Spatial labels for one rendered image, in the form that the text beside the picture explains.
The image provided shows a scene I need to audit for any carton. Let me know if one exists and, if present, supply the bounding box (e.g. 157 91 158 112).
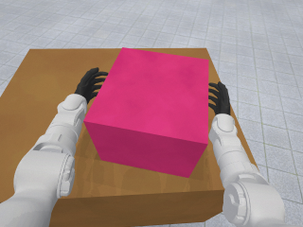
83 47 209 178

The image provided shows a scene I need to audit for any left robot upper arm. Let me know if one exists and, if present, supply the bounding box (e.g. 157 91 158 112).
0 150 75 227

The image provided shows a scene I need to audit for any pedestal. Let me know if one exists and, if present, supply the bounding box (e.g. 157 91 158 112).
0 47 258 227

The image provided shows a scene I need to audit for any robot left forearm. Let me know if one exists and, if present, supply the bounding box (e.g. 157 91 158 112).
13 94 87 192

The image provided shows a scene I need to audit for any robot right forearm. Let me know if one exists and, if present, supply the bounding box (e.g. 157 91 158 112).
208 113 286 219

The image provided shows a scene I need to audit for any right robot upper arm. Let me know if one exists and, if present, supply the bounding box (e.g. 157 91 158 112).
223 181 303 227

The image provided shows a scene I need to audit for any right robot hand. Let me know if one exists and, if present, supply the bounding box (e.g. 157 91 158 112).
208 81 231 115

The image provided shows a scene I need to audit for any left robot hand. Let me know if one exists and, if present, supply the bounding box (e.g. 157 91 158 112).
74 67 108 104

